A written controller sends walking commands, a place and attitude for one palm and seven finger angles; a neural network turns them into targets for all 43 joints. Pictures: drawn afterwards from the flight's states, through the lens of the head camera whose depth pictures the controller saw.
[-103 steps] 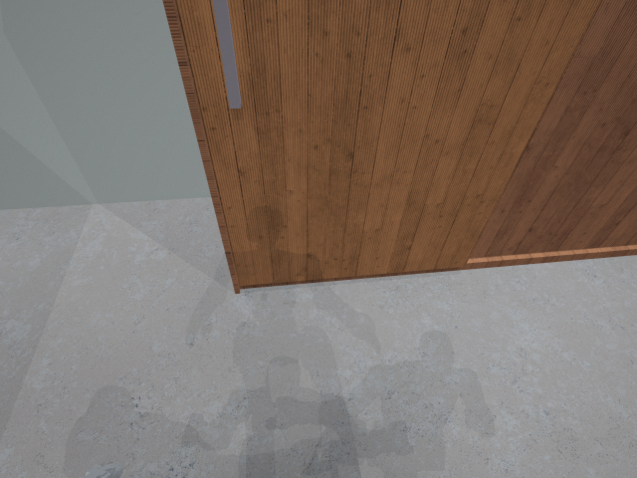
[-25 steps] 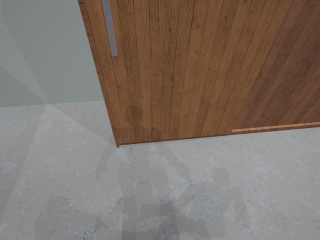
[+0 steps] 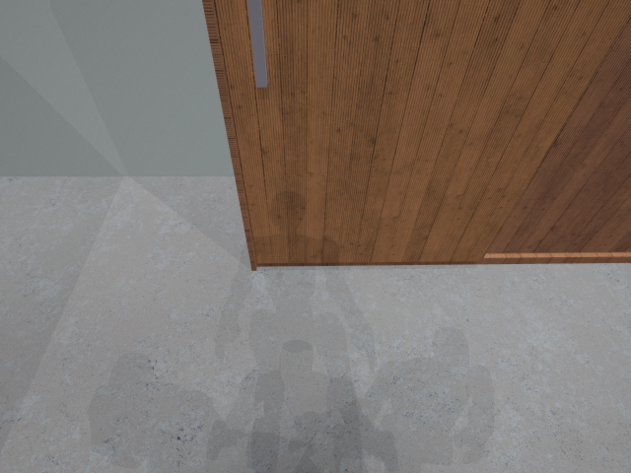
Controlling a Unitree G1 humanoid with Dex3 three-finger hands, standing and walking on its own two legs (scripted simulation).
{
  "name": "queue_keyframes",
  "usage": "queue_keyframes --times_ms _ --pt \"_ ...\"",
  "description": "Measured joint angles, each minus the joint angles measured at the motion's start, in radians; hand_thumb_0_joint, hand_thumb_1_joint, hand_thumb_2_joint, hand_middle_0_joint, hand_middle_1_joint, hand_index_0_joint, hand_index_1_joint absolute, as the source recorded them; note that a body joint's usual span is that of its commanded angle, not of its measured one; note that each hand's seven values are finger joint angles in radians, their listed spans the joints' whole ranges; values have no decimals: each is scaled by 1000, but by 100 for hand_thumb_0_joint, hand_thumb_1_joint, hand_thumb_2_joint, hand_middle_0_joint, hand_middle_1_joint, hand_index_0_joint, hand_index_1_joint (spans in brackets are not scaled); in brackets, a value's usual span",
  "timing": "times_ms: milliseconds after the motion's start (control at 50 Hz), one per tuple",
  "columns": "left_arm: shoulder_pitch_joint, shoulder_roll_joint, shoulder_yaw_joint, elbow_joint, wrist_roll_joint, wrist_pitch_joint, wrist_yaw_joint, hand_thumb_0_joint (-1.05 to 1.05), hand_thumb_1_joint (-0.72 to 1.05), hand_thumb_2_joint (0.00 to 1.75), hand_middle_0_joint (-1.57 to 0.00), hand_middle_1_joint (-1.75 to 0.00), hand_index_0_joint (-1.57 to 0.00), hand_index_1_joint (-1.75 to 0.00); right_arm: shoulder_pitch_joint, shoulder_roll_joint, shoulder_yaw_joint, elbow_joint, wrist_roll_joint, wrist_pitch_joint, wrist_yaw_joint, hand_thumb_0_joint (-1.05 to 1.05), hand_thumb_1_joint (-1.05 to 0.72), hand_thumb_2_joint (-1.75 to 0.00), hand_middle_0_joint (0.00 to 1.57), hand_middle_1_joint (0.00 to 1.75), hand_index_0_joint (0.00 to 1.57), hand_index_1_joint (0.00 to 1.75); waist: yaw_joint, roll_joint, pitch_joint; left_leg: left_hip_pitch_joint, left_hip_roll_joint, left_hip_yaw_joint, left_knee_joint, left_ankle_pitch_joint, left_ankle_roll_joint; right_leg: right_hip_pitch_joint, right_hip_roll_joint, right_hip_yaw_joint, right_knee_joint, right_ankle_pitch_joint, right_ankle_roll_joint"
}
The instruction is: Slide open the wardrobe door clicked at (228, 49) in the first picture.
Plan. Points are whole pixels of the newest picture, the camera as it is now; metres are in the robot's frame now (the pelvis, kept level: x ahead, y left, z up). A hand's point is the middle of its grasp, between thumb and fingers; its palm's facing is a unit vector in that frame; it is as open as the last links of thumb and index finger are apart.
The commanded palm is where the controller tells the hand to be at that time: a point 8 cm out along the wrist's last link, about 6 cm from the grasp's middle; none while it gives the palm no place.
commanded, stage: take the last steps up to it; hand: left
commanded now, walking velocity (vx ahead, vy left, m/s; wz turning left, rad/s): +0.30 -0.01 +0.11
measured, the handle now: out of the picture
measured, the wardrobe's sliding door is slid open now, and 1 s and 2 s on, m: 0.00 0.00 0.00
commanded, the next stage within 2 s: come to a stop and stand still in 1.12 s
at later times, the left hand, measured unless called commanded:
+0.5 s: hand out of the picture +0.13 +0.16 -0.17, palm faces +0.12 -0.97 -0.21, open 7.4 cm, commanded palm none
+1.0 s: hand (198, 446) +0.18 +0.19 -0.18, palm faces +0.15 -0.98 -0.13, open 7.4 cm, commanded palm none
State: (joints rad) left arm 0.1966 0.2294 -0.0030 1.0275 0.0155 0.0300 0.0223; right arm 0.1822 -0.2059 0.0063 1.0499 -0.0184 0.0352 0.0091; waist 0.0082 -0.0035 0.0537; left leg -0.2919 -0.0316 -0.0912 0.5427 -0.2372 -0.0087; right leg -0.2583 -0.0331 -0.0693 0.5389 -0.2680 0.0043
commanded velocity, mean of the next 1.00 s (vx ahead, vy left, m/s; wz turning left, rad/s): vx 0.29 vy -0.01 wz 0.02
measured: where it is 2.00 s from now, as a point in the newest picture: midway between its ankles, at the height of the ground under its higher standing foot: (306, 430)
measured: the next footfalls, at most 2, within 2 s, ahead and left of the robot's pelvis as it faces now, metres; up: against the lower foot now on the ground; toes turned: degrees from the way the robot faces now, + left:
right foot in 0.42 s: +0.15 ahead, -0.11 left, +0.00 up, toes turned -2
left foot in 0.86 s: +0.36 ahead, +0.13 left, +0.00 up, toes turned +12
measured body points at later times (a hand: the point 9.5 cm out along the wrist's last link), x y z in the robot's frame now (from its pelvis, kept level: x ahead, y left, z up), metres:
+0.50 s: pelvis +0.10 -0.02 +0.00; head +0.11 -0.03 +0.45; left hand +0.12 +0.21 -0.15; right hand +0.04 -0.25 -0.16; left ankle +0.04 +0.11 -0.70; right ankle +0.11 -0.11 -0.73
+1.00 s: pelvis +0.27 +0.04 +0.00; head +0.30 +0.06 +0.45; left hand +0.18 +0.24 -0.17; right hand +0.39 -0.17 -0.14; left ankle +0.32 +0.12 -0.73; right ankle +0.21 -0.09 -0.65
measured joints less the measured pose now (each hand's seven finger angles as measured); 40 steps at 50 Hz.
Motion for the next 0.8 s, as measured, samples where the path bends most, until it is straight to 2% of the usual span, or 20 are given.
queue_keyframes --times_ms 100,180,240,300,360,420,440,480,520,580,680,800 --pt "70 -18 13 15 10 -3 -10 1 91 90 -21 -30 -20 -30 59 31 -9 3 -11 -3 -3 1 -91 -90 20 30 20 29 4 -10 -34 -22 8 13 61 -107 20 2 -7 -17 20 -59 -5" --pt "128 -22 25 38 9 -10 -17 1 91 90 -21 -30 -20 -30 124 38 -21 9 -13 -26 -7 1 -91 -90 20 30 20 29 1 -24 -52 -11 17 37 81 -73 23 9 -19 -23 75 -127 -6" --pt "153 -21 31 53 14 -7 -21 1 91 90 -21 -30 -20 -30 163 51 -27 15 -13 -45 -14 1 -91 -90 20 30 20 29 -7 -38 -58 14 13 50 65 -90 25 -42 -5 4 227 -205 -18" --pt "142 -23 35 53 15 -15 -29 1 91 90 -20 -30 -20 -30 202 64 -27 23 -11 -63 -21 1 -91 -90 20 30 20 29 -28 -36 -51 63 12 43 -19 -64 27 -107 8 7 345 -218 -20" --pt "110 -37 36 28 10 -31 -36 1 91 90 -20 -30 -19 -30 236 63 -27 43 -10 -68 -26 1 -91 -90 20 30 20 29 -38 -11 -40 106 20 25 -85 -43 17 -118 9 -9 264 -190 -11" --pt "84 -49 38 -7 8 -60 -40 1 91 90 -20 -30 -19 -30 263 58 -32 66 -7 -60 -27 1 -91 -90 20 30 20 29 -30 7 -32 113 23 13 -43 -85 3 -52 8 -18 47 -88 -8" --pt "78 -50 39 -15 11 -75 -37 1 91 90 -20 -30 -19 -30 270 59 -34 72 -3 -56 -26 1 -90 -90 20 30 20 29 -24 4 -31 89 23 25 32 -131 13 -41 3 -21 21 -13 -20" --pt "69 -64 40 -15 9 -89 -26 1 91 90 -20 -30 -20 -30 260 53 -42 89 -5 -37 -18 1 -91 -90 20 30 20 29 -18 22 -27 12 46 53 242 -206 29 -23 9 -48 50 -9 -43" --pt "86 -76 41 -9 9 -95 -15 1 91 90 -20 -30 -20 -30 233 46 -52 95 -11 -24 -8 1 -91 -90 20 30 20 29 -10 22 -38 -72 66 92 414 -184 32 17 14 -59 23 -38 -53" --pt "130 -91 37 19 11 -96 -5 0 92 90 -20 -30 -20 -30 176 35 -67 70 -16 -27 -1 1 -91 -90 20 30 20 29 -9 17 -52 -173 101 135 510 -83 21 89 20 -64 -69 -26 -48" --pt "207 -123 22 70 14 -103 -5 0 92 90 -20 -30 -20 -30 64 30 -76 6 -13 -39 7 1 -91 -90 20 30 19 29 0 10 -50 -262 138 166 423 13 -2 181 29 -63 -177 -16 -43" --pt "273 -136 19 117 17 -99 -2 1 91 90 -21 -30 -20 -30 -64 43 -65 -42 -6 -52 18 1 -91 -90 19 30 19 29 49 -3 -10 -225 125 195 186 28 14 262 28 -58 -196 -74 -11"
